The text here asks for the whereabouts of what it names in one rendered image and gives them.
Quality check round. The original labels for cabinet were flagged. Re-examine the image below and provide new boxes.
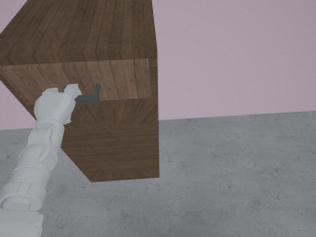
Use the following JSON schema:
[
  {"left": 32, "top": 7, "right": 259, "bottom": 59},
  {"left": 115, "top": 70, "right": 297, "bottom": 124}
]
[{"left": 0, "top": 0, "right": 160, "bottom": 183}]

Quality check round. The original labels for drawer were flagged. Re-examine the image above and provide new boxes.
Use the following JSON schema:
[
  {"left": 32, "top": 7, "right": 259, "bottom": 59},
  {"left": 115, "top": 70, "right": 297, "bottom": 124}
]
[{"left": 0, "top": 58, "right": 151, "bottom": 105}]

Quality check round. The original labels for robot left forearm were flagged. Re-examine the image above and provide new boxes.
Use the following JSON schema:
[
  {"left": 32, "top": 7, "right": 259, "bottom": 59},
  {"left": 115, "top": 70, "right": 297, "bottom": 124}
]
[{"left": 0, "top": 118, "right": 65, "bottom": 211}]

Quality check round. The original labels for handle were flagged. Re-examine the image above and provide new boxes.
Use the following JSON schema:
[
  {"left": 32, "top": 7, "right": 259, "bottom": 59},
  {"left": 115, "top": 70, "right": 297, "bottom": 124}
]
[
  {"left": 62, "top": 83, "right": 101, "bottom": 106},
  {"left": 77, "top": 122, "right": 112, "bottom": 132}
]

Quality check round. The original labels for left robot hand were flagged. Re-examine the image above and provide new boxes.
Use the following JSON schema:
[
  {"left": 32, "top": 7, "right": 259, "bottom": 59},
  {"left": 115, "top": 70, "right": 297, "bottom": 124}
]
[{"left": 34, "top": 83, "right": 82, "bottom": 124}]

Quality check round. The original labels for robot left upper arm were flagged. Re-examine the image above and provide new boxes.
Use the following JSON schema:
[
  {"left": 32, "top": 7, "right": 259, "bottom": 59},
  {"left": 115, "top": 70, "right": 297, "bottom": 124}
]
[{"left": 0, "top": 208, "right": 44, "bottom": 237}]

